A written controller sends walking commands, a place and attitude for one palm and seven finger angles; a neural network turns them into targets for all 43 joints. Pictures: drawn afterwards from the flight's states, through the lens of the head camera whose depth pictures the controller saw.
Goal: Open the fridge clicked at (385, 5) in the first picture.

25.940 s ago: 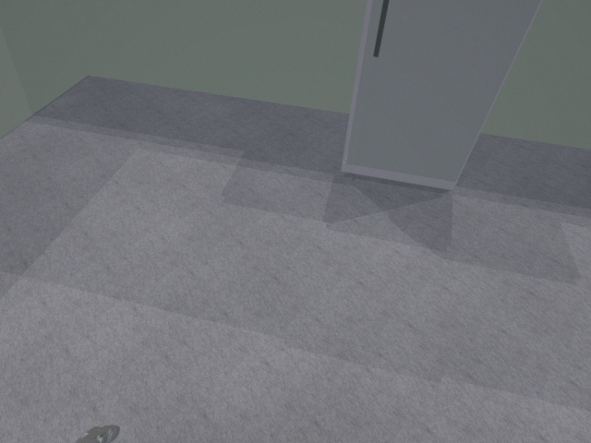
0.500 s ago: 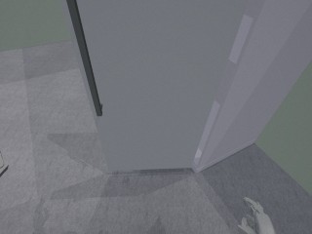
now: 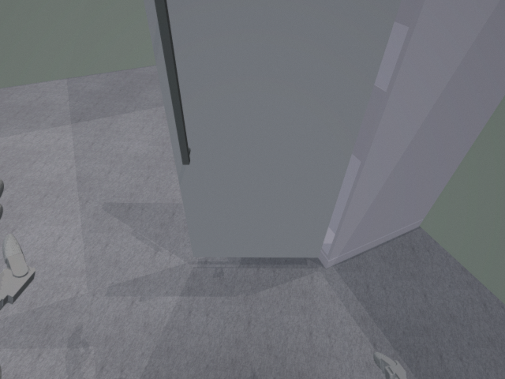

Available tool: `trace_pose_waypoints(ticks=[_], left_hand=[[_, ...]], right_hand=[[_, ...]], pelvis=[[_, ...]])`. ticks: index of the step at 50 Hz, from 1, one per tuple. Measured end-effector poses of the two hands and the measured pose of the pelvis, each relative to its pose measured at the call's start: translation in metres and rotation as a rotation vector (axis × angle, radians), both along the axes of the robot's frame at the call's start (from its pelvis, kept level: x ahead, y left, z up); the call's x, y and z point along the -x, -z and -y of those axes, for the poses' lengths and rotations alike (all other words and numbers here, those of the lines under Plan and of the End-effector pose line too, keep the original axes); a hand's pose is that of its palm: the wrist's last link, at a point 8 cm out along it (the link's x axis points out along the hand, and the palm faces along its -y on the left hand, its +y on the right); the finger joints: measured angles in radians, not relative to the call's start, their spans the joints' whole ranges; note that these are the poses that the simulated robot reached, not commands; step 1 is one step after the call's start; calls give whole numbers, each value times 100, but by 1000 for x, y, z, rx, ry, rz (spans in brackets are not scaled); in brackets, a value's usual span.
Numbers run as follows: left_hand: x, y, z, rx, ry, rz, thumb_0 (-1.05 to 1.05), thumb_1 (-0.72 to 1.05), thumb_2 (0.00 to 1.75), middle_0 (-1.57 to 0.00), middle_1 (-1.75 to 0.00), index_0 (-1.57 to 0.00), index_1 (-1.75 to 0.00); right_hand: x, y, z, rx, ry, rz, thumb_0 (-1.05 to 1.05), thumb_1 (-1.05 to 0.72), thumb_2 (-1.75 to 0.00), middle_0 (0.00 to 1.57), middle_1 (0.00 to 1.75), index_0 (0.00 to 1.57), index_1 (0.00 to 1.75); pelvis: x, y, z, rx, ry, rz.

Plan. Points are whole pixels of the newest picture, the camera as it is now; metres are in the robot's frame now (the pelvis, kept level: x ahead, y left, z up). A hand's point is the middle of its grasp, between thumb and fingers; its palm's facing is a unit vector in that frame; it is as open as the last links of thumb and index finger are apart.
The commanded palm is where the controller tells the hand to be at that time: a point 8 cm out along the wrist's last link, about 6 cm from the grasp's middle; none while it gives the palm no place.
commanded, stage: stop stepping back and stand still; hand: left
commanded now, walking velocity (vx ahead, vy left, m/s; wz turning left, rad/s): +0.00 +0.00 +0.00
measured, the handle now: (176, 89) +0.73 +0.23 +0.12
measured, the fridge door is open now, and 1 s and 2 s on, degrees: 65 65 65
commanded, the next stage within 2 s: let the arm hang, fingers relaxed in 0.30 s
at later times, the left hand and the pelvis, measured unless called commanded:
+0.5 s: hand (72, 319) +0.20 +0.27 +0.03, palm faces +0.27 -0.84 -0.48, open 7.4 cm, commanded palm none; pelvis -0.01 +0.00 -0.01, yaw +3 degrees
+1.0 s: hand out of the picture +0.01 +0.24 -0.17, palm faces +0.05 -0.95 -0.31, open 7.3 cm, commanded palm none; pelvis +0.01 +0.00 +0.00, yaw +4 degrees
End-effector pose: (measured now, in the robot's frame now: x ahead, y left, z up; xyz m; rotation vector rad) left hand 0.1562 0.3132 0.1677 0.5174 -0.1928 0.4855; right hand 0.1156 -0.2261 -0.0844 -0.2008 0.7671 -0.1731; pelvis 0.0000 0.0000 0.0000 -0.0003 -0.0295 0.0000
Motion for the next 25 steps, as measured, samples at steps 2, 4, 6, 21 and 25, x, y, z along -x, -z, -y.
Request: trace_pose_waypoints(ticks=[2, 4, 6, 21, 25], left_hand=[[5, 0, 8, -1, 16, -1, 1, 89, 90, -21, -30, -21, -31], [11, -5, 17, -17, 39, 25, 1, 89, 90, -21, -30, -21, -31], [17, -13, 25, -41, 55, 54, 1, 89, 90, -21, -30, -21, -31], [13, 4, 4, 5, -3, -2, 1, 89, 90, -21, -30, -21, -31], [-6, 107, 2, 152, 21, -449, 0, 90, 90, -20, -30, -20, -30]], right_hand=[[2, 0, -3, -5, -30, 2, 1, -90, -90, 20, 30, 20, 30], [0, 0, -4, -7, -62, 8, 1, -90, -90, 20, 30, 20, 30], [-4, 0, -2, -8, -85, 17, 1, -90, -90, 20, 30, 20, 30], [-30, -14, 16, 39, -79, 71, 1, -90, -90, 20, 30, 20, 30], [-34, 14, 25, 27, -133, -46, 1, -90, -90, 20, 30, 20, 30]], pelvis=[[4, 0, 4, -4, -16, 6], [7, 1, 8, -7, -28, 12], [8, 2, 11, -7, -33, 15], [4, -1, 4, 7, -40, -11], [9, 7, 1, -5, -57, -25]])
